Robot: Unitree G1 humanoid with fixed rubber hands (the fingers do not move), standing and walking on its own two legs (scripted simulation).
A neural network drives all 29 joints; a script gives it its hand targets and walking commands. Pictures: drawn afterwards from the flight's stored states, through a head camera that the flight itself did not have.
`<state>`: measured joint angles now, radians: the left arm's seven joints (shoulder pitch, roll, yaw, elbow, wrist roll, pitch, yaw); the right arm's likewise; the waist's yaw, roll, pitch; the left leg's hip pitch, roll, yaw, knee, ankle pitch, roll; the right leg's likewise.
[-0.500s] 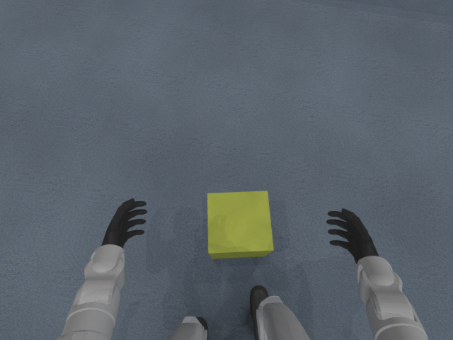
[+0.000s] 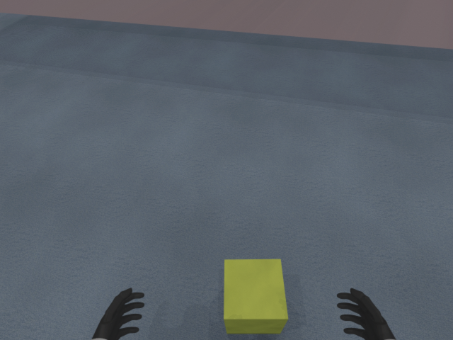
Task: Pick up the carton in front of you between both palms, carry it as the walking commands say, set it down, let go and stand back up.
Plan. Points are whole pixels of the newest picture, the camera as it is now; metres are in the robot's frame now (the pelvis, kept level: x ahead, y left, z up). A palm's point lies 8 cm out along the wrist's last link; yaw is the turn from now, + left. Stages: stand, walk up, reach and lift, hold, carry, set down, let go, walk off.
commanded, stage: let go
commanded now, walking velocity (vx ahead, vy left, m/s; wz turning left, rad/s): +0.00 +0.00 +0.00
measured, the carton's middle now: (252, 297) +0.38 -0.05 -0.65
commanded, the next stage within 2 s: stand in 0.26 s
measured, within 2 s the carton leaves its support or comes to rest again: neither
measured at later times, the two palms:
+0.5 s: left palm out of the picture +0.15 +0.28 -0.09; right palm out of the picture +0.14 -0.29 -0.09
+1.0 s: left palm out of the picture +0.13 +0.29 -0.09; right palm out of the picture +0.14 -0.29 -0.10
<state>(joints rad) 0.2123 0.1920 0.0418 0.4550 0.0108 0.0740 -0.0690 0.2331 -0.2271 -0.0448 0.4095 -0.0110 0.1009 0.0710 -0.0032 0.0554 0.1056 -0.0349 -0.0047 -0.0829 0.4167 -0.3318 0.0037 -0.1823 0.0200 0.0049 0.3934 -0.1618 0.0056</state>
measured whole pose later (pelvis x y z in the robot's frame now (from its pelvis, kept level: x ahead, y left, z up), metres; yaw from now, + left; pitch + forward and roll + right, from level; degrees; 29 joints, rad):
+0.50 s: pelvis +0.01 +0.00 -0.01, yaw +0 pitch +0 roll -1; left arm 0.20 0.30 0.07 0.69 0.05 0.02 0.00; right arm 0.25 -0.33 -0.06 0.59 -0.04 0.05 -0.02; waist 0.00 0.04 0.00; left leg -0.12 0.00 -0.09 0.54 -0.41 0.00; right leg -0.28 0.02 0.00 0.53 -0.24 0.00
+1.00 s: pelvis +0.02 +0.00 -0.01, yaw +1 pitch -1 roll +0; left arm 0.15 0.32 0.04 0.83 0.03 0.00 0.02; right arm 0.23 -0.36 -0.03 0.74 -0.04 0.01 -0.03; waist 0.01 0.03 0.01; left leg -0.08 -0.02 -0.09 0.48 -0.39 0.00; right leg -0.26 0.00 0.00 0.53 -0.26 0.00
